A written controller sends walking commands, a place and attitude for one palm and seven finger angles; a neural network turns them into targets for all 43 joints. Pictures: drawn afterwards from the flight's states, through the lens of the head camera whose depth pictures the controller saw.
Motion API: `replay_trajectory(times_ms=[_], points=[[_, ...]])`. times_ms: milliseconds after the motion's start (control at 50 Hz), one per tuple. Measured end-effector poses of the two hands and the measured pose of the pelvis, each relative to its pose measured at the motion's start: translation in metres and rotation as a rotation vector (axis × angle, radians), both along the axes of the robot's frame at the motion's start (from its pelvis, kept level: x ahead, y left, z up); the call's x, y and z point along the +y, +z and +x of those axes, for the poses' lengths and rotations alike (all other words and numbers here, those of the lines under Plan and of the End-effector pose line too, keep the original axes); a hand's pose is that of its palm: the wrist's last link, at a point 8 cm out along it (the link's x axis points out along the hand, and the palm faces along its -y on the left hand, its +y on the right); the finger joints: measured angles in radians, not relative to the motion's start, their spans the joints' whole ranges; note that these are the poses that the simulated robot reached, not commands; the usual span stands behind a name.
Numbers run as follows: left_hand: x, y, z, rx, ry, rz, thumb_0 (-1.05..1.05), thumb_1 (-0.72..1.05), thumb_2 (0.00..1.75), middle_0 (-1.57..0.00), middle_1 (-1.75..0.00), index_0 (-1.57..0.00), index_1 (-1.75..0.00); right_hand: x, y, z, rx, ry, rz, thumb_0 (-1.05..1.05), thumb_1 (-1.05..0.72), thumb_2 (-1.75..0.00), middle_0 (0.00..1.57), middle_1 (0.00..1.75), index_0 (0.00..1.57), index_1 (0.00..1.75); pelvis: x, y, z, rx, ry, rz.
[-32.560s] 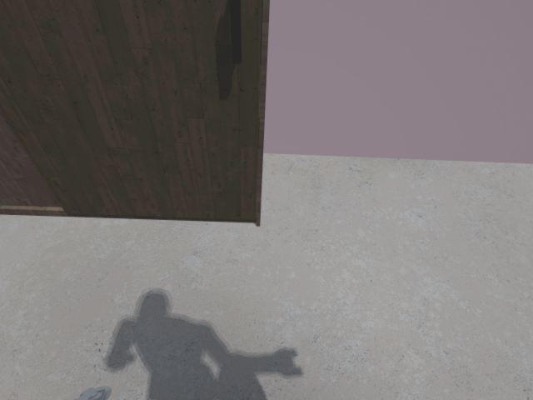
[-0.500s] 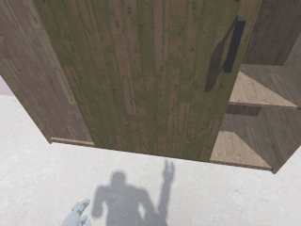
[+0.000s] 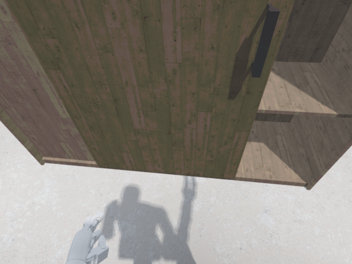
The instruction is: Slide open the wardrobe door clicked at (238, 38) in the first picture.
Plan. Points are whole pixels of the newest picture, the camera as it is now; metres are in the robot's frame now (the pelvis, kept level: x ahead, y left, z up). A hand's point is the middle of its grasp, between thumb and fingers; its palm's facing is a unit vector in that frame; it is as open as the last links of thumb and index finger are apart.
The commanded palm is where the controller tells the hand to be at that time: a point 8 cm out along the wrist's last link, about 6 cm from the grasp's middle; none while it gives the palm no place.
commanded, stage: stop stepping back and stand still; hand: right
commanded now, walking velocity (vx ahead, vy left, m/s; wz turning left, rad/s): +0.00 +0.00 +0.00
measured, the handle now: (262, 42) +0.70 -0.24 +0.17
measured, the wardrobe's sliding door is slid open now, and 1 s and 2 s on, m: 0.44 0.44 0.44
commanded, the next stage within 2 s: let the arm hang, fingers relaxed in 0.20 s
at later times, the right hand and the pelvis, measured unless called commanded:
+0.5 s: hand out of the picture +0.14 -0.23 -0.09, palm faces -0.03 +0.92 -0.38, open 7.4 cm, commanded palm none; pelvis -0.02 -0.01 -0.01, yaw +0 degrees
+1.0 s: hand out of the picture +0.02 -0.26 -0.15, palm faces +0.00 +0.93 -0.36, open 7.4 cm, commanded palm none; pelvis -0.02 +0.00 +0.01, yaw -1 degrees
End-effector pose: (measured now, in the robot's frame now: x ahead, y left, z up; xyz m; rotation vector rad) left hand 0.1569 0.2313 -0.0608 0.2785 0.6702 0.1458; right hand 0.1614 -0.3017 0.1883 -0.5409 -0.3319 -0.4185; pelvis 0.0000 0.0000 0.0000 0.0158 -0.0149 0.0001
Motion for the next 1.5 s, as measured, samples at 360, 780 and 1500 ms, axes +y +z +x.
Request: replay_trajectory(times_ms=[360,780,1500], points=[[-0.002,-0.024,-0.001,0.094,-0.045,-0.065,0.01,0.9,0.9,-0.2,-0.3,-0.2,-0.3,-0.004,-0.067,0.014,0.333,0.002,0.093,0.01,-0.89,-0.9,0.21,0.3,0.2,0.3,-0.005,-0.001,0.0,0.031,-0.011,-0.002],[0.047,-0.058,-0.168,0.692,0.122,0.018,0.01,0.9,0.9,-0.2,-0.3,-0.2,-0.3,0.055,-0.329,-0.163,1.579,-0.162,0.581,0.0,-0.94,-0.9,0.21,0.3,0.21,0.3,0.006,0.002,-0.026,0.01,-0.03,-0.001],[0.054,-0.042,-0.053,0.505,0.089,0.039,0.01,0.9,0.9,-0.2,-0.3,-0.2,-0.3,0.015,-0.298,-0.07,1.468,-0.17,0.482,0.0,-0.9,-0.9,0.2,0.3,0.2,0.3,-0.006,0.014,0.015,0.006,-0.013,-0.016]])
